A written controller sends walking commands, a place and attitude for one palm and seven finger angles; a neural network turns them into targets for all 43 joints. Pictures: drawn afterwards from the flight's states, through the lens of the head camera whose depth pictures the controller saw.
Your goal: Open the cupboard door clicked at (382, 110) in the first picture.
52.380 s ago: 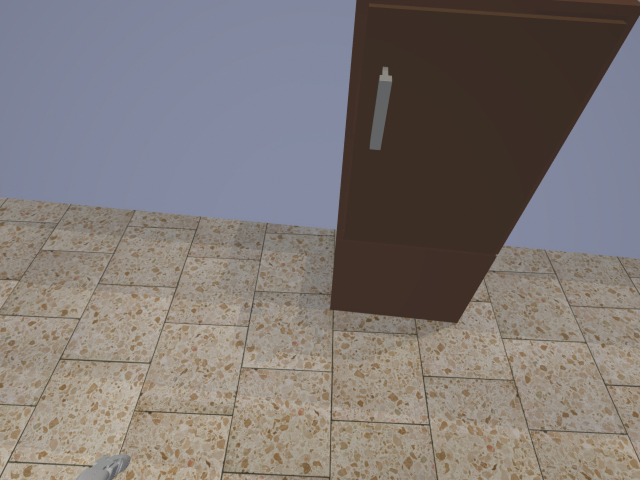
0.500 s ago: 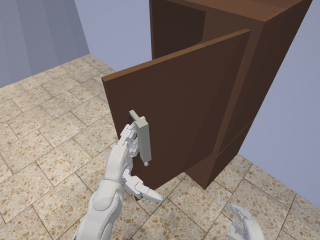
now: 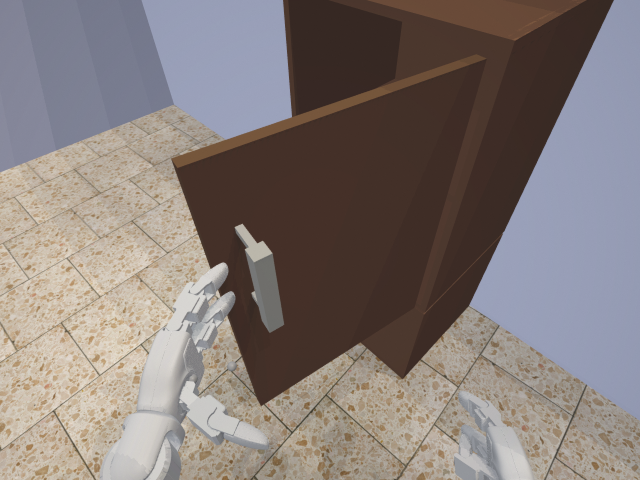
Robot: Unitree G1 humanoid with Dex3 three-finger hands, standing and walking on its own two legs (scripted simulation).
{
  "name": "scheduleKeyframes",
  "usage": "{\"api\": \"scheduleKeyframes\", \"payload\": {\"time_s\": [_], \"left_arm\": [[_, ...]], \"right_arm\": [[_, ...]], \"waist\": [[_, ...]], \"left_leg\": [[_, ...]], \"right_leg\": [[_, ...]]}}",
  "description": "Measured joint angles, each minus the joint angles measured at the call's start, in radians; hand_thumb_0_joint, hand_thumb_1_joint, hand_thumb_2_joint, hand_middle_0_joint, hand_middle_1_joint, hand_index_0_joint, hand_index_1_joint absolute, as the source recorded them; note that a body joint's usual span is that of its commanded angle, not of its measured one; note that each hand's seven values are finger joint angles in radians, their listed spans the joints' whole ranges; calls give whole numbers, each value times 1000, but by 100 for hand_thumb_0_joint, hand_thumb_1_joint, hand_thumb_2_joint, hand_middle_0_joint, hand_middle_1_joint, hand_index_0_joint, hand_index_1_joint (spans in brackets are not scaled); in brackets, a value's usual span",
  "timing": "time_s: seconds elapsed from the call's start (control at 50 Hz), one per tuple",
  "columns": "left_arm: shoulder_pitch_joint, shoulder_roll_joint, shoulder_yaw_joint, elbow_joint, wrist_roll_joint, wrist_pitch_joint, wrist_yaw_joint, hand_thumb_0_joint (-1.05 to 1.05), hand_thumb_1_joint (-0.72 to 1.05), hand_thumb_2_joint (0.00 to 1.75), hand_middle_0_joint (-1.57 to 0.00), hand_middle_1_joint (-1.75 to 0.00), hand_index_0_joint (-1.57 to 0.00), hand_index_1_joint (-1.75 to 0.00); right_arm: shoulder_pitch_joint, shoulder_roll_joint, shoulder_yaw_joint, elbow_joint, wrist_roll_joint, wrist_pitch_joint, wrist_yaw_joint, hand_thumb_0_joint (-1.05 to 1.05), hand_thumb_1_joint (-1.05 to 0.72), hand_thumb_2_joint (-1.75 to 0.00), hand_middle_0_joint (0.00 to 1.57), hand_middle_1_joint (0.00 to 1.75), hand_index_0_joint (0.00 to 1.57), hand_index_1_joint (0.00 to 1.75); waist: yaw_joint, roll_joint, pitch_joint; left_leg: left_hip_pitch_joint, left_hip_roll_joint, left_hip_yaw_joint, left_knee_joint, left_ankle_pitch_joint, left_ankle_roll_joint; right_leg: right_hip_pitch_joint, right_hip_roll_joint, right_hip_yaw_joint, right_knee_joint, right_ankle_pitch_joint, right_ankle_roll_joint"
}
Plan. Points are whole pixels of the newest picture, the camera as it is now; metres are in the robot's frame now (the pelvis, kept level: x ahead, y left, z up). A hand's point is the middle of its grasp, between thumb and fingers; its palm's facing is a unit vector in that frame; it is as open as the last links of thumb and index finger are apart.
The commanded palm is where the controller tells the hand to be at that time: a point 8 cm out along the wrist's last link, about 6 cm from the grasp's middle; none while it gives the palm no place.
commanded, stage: slide the hand sideways off the handle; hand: left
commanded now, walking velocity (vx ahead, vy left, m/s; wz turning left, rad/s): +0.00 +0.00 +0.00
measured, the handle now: (258, 279) +0.33 +0.11 +0.10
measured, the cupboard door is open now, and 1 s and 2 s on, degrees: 79 79 79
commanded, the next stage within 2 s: draw the hand back to the body in 0.40 s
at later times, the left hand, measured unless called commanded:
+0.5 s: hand (180, 402) +0.18 +0.16 +0.09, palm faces +0.00 -1.00 -0.05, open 16.4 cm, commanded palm +0.16 +0.21 +0.10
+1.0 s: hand (121, 388) +0.18 +0.21 +0.12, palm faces +0.01 -1.00 -0.08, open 16.3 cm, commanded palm +0.15 +0.26 +0.14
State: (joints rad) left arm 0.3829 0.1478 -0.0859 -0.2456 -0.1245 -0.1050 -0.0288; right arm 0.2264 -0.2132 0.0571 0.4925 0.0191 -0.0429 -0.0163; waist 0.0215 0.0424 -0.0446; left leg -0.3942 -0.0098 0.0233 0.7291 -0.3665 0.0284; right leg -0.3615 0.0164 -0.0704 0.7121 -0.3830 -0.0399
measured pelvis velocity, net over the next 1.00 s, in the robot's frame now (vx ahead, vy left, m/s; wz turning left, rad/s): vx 0.00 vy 0.02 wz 0.02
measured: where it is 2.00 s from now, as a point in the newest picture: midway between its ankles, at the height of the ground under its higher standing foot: outside the picture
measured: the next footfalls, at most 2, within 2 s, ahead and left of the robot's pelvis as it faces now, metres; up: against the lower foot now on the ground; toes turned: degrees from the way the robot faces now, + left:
none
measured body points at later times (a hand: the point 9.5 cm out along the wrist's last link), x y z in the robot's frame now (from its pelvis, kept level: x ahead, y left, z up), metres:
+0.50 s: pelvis +0.00 -0.01 -0.01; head +0.01 -0.03 +0.44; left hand +0.17 +0.21 +0.09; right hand +0.19 -0.24 -0.08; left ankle +0.01 +0.10 -0.72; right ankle +0.00 -0.09 -0.72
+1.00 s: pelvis +0.00 +0.02 +0.00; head -0.02 +0.01 +0.45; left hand +0.17 +0.26 +0.13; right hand +0.19 -0.20 -0.05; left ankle +0.01 +0.10 -0.72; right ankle -0.01 -0.09 -0.72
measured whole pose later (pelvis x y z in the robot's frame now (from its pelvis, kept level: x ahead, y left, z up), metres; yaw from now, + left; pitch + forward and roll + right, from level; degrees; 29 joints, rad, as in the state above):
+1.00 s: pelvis +0.00 +0.02 +0.00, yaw +1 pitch +0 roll -2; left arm 0.49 0.28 0.18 -0.36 -0.30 -0.05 -0.25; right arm 0.24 -0.24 0.06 0.55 0.05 -0.22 -0.07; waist 0.05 0.06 -0.06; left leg -0.37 -0.02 0.00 0.73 -0.36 0.05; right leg -0.30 0.01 -0.09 0.66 -0.36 -0.02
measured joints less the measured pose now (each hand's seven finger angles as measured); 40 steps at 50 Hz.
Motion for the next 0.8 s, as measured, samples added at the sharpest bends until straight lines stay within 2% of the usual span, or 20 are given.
{"api": "scheduleKeyframes", "payload": {"time_s": [0.16, 0.28, 0.4, 0.54, 0.66, 0.8], "left_arm": [[57, 50, 101, -7, -65, -44, -87, -1, -50, 30, -15, -30, -15, -30], [129, 64, 168, -22, -120, -82, -162, -1, -50, 30, -15, -30, -15, -30], [172, 79, 197, -19, -147, -105, -212, -1, -50, 30, -15, -30, -15, -30], [132, 75, 192, -10, -160, -133, -221, -1, -50, 30, -15, -30, -15, -30], [102, 97, 199, -22, -152, -93, -217, -1, -50, 30, -15, -30, -15, -30], [117, 108, 233, -69, -173, -23, -211, -1, -50, 30, -15, -30, -15, -30]], "right_arm": [[15, -16, -13, 17, 4, -43, -21, 1, -90, -90, 20, 30, 21, 30], [28, -32, -27, 23, 11, -71, -26, 1, -90, -90, 20, 30, 20, 30], [26, -41, -39, 25, 15, -92, -34, 1, -90, -90, 20, 30, 20, 30], [17, -41, -35, 32, 19, -129, -43, 1, -90, -90, 20, 30, 20, 30], [16, -21, -22, 41, 25, -136, -49, 1, -90, -90, 20, 30, 21, 30], [27, -14, -8, 42, 32, -151, -51, 2, -90, -90, 20, 30, 21, 30]], "waist": [[-1, 0, -11], [-3, 8, -30], [1, 13, -30], [7, 17, -21], [4, 14, -25], [7, 20, -30]], "left_leg": [[-22, 13, -16, 17, -13, -18], [-36, 18, -23, 30, -22, -24], [-57, 16, -30, 53, -27, -24], [-85, 13, -38, 80, -27, -18], [-69, 11, -29, 71, -23, -9], [-22, 4, -19, 36, -13, 5]], "right_leg": [[-16, 14, -15, 10, -13, -16], [-28, 18, -22, 19, -22, -20], [-45, 17, -29, 39, -29, -20], [-63, 13, -38, 53, -26, -16], [-49, 11, -28, 42, -17, -8], [0, 6, -17, 0, 1, 6]]}}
